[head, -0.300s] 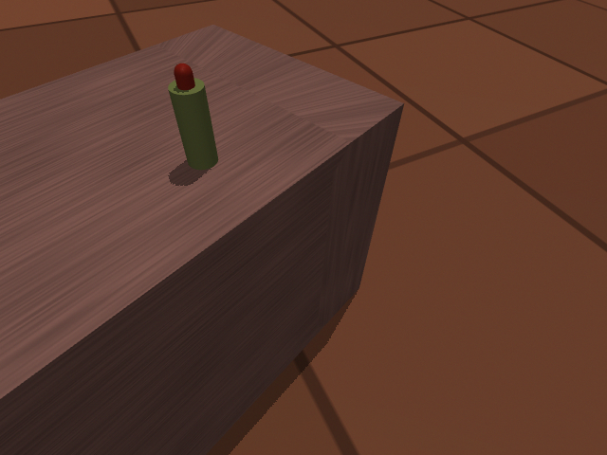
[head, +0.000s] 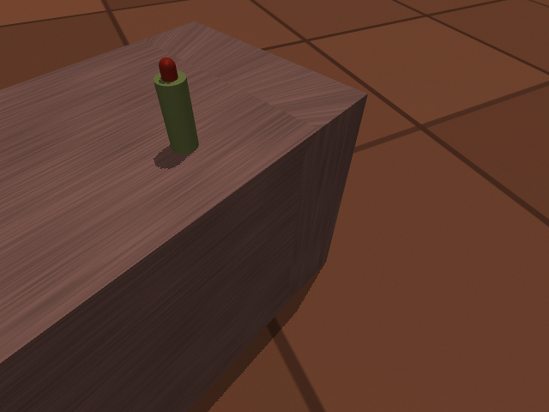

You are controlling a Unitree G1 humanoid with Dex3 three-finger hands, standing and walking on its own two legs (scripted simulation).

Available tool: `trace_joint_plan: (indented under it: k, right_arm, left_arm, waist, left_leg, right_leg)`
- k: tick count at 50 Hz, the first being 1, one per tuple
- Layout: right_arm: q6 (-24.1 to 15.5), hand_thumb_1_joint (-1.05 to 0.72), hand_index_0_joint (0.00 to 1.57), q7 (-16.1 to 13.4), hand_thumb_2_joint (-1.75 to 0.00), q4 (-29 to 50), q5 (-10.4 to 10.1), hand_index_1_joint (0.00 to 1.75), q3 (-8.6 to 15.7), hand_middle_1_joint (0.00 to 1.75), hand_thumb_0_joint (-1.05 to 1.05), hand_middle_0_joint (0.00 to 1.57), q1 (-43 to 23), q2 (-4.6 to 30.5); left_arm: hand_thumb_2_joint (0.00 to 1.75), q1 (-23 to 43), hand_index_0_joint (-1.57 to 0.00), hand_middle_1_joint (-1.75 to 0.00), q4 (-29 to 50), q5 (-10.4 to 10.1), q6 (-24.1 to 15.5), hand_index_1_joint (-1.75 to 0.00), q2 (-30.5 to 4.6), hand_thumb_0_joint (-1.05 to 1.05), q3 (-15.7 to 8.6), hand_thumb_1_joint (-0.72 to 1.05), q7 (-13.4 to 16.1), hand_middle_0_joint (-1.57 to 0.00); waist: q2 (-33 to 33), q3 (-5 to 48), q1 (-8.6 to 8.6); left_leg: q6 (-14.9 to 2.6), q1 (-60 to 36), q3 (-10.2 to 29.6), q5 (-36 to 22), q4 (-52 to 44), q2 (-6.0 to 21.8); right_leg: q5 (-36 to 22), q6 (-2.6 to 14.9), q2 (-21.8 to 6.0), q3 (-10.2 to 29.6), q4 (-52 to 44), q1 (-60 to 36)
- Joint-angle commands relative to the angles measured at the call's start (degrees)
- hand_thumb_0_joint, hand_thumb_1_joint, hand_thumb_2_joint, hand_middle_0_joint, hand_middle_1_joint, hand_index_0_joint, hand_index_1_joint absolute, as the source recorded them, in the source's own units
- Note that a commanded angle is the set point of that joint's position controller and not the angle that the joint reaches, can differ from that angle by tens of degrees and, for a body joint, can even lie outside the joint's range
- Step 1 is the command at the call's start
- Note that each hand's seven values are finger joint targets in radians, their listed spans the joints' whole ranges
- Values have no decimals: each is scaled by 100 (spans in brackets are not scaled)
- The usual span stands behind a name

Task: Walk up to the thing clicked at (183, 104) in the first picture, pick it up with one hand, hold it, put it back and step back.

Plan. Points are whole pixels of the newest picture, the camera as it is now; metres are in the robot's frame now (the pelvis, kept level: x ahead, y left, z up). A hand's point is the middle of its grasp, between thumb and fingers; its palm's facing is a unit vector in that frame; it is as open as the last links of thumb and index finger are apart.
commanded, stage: stand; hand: right
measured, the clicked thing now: (176, 106) +0.63 +0.20 +0.11
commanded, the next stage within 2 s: walk up in 0.82 s
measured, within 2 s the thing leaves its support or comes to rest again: neither
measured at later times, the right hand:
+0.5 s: hand out of the picture +0.09 -0.25 -0.16, palm faces -0.05 +0.94 -0.34, open 7.3 cm
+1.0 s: hand out of the picture +0.10 -0.27 -0.15, palm faces -0.20 +0.89 -0.41, open 7.3 cm
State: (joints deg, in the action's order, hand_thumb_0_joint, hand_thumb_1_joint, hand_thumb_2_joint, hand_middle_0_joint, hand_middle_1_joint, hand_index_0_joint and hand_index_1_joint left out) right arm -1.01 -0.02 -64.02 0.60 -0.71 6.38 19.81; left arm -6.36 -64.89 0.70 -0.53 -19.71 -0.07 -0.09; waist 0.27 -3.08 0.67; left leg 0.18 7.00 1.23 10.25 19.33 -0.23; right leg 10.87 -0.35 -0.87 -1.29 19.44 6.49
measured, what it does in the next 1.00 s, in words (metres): stands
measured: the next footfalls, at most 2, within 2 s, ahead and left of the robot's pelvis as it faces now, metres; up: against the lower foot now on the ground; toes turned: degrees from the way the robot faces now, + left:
left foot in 1.10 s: +0.12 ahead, +0.16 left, +0.00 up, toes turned +15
right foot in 1.54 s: +0.26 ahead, -0.10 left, +0.00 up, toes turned +47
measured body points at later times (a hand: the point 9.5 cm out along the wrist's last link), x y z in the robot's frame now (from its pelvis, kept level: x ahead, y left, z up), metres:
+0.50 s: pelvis +0.01 +0.00 +0.00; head +0.02 +0.00 +0.45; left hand +0.08 +0.30 -0.13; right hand +0.09 -0.30 -0.13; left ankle +0.00 +0.12 -0.75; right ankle +0.00 -0.12 -0.75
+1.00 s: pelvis +0.03 +0.01 -0.01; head +0.04 +0.03 +0.44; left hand +0.08 +0.34 -0.13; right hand +0.11 -0.31 -0.12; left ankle +0.01 +0.12 -0.73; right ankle +0.00 -0.12 -0.75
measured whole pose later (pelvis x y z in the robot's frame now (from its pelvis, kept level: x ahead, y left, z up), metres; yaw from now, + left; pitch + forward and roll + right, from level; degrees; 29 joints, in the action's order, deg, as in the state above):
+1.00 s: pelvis +0.03 +0.01 -0.01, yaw +9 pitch +0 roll -1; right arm 0.7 2.1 -56.3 2.5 4.0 17.1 22.7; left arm -8.4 -52.7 3.4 -0.8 -22.1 -5.5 -3.4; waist -1.1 -2.4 1.3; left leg -2.4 18.7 0.9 20.8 40.6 -0.1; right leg 18.7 0.4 -3.4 -9.2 27.7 7.7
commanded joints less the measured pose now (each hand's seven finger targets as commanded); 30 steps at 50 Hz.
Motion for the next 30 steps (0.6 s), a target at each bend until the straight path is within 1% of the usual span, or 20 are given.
trace_joint_plan:
  k: [1, 2, 5, 6, 7, 8, 11, 14, 16, 17, 18, 20, 21, 23, 24, 25, 26, 27, 29, 30]
  right_arm:
    - [-102, -90, 20, -61, -90, 315, -15, 30, 244, 30, 0, 20, -245, 1224]
    - [-92, -90, 20, -63, -90, 325, -15, 30, 245, 30, 0, 20, -264, 1203]
    - [-83, -90, 20, -62, -90, 296, -20, 30, 243, 30, 0, 20, -207, 1200]
    - [-84, -90, 20, -55, -90, 296, -23, 30, 237, 30, 0, 20, -252, 1195]
    - [-83, -90, 20, -51, -90, 305, -20, 30, 242, 30, 0, 20, -251, 1213]
    - [-88, -90, 20, -50, -90, 301, -15, 30, 232, 30, 0, 20, -183, 1197]
    - [-107, -90, 20, -59, -90, 316, -12, 30, 231, 30, 0, 20, -247, 1233]
    - [-105, -90, 20, -67, -90, 331, -18, 30, 240, 30, 0, 20, -226, 1234]
    - [-97, -90, 20, -72, -90, 286, -25, 30, 216, 30, 0, 20, -161, 1199]
    - [-91, -90, 20, -75, -90, 295, -23, 30, 232, 30, 0, 20, -252, 1228]
    - [-83, -90, 20, -71, -90, 301, -23, 30, 234, 30, 0, 20, -246, 1216]
    - [-80, -90, 20, -69, -90, 299, -17, 30, 237, 30, 0, 20, -195, 1223]
    - [-78, -90, 20, -64, -90, 294, -26, 30, 233, 30, 0, 20, -211, 1230]
    - [-81, -90, 20, -61, -90, 302, -16, 30, 226, 30, 0, 20, -175, 1200]
    - [-89, -90, 20, -68, -90, 311, -14, 30, 236, 30, 0, 20, -203, 1241]
    - [-90, -90, 20, -68, -90, 297, -24, 30, 224, 30, 0, 20, -234, 1214]
    - [-94, -90, 20, -66, -90, 304, -22, 30, 233, 30, 0, 20, -251, 1220]
    - [-99, -90, 20, -67, -90, 299, -19, 30, 229, 30, 0, 20, -194, 1205]
    - [-95, -90, 20, -65, -90, 316, -23, 30, 242, 30, 0, 20, -278, 1227]
    - [-98, -90, 20, -67, -90, 322, -23, 30, 231, 30, 0, 20, -219, 1216]
  left_arm:
    - [90, 225, -20, -30, 358, -17, -126, -30, -1202, 0, -203, 90, 57, -20]
    - [90, 268, -20, -30, 366, -14, -121, -30, -1212, 0, -212, 90, 59, -20]
    - [90, 210, -20, -30, 337, -6, -120, -30, -1211, 0, -215, 90, 55, -20]
    - [90, 174, -20, -30, 333, -8, -122, -30, -1201, 0, -207, 90, 52, -20]
    - [90, 210, -20, -30, 336, -5, -126, -30, -1201, 0, -210, 90, 53, -20]
    - [90, 229, -20, -30, 344, 8, -127, -30, -1221, 0, -220, 90, 55, -20]
    - [90, 182, -20, -30, 354, -9, -136, -30, -1202, 0, -214, 90, 55, -20]
    - [90, 217, -20, -30, 364, -15, -138, -30, -1219, 0, -218, 90, 69, -20]
    - [90, 226, -20, -30, 355, -21, -130, -30, -1209, 0, -203, 90, 61, -20]
    - [90, 193, -20, -30, 356, -19, -129, -30, -1193, 0, -204, 90, 64, -20]
    - [90, 176, -20, -30, 340, -13, -128, -30, -1189, 0, -197, 90, 63, -20]
    - [90, 211, -20, -30, 366, -13, -133, -30, -1219, 0, -208, 90, 69, -20]
    - [90, 177, -20, -30, 355, -13, -132, -30, -1186, 0, -196, 90, 67, -20]
    - [90, 215, -20, -30, 357, -20, -133, -30, -1231, 0, -214, 90, 70, -20]
    - [90, 160, -20, -30, 360, -8, -127, -30, -1199, 0, -211, 90, 67, -20]
    - [90, 176, -20, -30, 342, -25, -123, -30, -1192, 0, -207, 90, 66, -20]
    - [90, 168, -20, -30, 342, -27, -127, -30, -1207, 0, -218, 90, 66, -20]
    - [90, 198, -20, -30, 356, -14, -129, -30, -1228, 0, -220, 90, 63, -20]
    - [90, 162, -20, -30, 361, -17, -137, -30, -1210, 0, -215, 90, 67, -20]
    - [90, 204, -20, -30, 371, -2, -136, -30, -1217, 0, -220, 90, 66, -20]
  waist:
    - [1, 419, -20]
    - [-29, 426, -37]
    - [-10, 358, -43]
    - [-31, 326, -16]
    - [-38, 368, -33]
    - [-60, 389, -57]
    - [22, 474, -12]
    - [-16, 638, -37]
    - [-16, 454, -60]
    - [-3, 465, -24]
    - [-42, 430, -38]
    - [-69, 527, -46]
    - [-32, 447, -41]
    - [-68, 460, -60]
    - [2, 522, -36]
    - [36, 425, -24]
    - [13, 475, -18]
    - [-41, 503, -40]
    - [-24, 518, -10]
    - [-54, 516, -46]
  left_leg:
    - [-149, 35, 542, -721, -326, 731]
    - [-158, 59, 543, -731, -312, 733]
    - [-153, 152, 564, -504, -377, 706]
    - [-145, 92, 565, -451, -369, 693]
    - [-172, 102, 564, -466, -342, 714]
    - [-157, 151, 567, -545, -375, 709]
    - [-164, 57, 558, -895, -317, 730]
    - [-160, -127, 531, -1225, -211, 751]
    - [-147, 32, 548, -1025, -298, 723]
    - [-150, -19, 540, -915, -256, 722]
    - [-142, -36, 544, -827, -272, 711]
    - [-152, -73, 526, -993, -241, 727]
    - [-154, -21, 527, -913, -255, 711]
    - [-149, 5, 526, -956, -284, 729]
    - [-162, -45, 518, -992, -261, 739]
    - [-144, -4, 536, -1004, -298, 717]
    - [-146, -63, 541, -974, -294, 735]
    - [-143, -71, 530, -1065, -302, 743]
    - [-156, -140, 533, -1115, -249, 737]
    - [-161, -81, 511, -1183, -266, 742]
  right_leg:
    - [-550, 181, -668, 531, -317, -133]
    - [-570, 182, -675, 539, -315, -144]
    - [-435, 185, -666, 540, -355, -133]
    - [-372, 178, -654, 536, -389, -42]
    - [-434, 185, -677, 537, -385, -126]
    - [-510, 174, -672, 532, -349, -169]
    - [-771, 162, -687, 516, -305, -238]
    - [-1018, 166, -716, 501, -262, -292]
    - [-868, 164, -692, 508, -323, -227]
    - [-797, 167, -697, 506, -343, -205]
    - [-704, 167, -690, 507, -364, -121]
    - [-876, 180, -708, 518, -352, -207]
    - [-861, 172, -695, 508, -376, -183]
    - [-864, 181, -709, 516, -326, -265]
    - [-943, 176, -706, 506, -313, -273]
    - [-905, 170, -693, 503, -331, -228]
    - [-824, 186, -699, 506, -325, -250]
    - [-891, 189, -701, 513, -316, -253]
    - [-984, 172, -703, 508, -349, -243]
    - [-1056, 173, -711, 509, -328, -304]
